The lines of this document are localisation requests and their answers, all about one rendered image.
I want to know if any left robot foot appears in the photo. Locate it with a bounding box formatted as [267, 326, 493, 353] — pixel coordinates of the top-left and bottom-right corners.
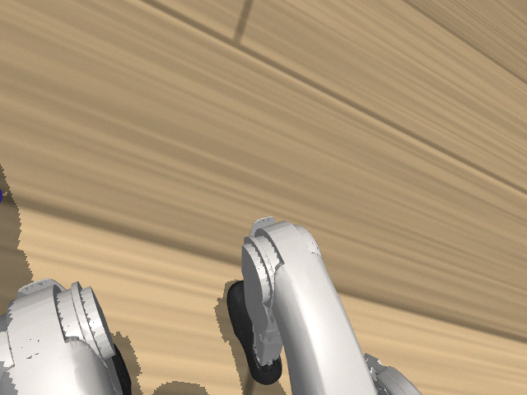
[111, 344, 132, 395]

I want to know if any right robot hand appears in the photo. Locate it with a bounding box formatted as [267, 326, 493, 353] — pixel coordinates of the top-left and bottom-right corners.
[364, 353, 422, 395]

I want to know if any right robot foot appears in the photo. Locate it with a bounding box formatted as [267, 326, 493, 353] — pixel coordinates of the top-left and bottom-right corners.
[226, 281, 282, 385]

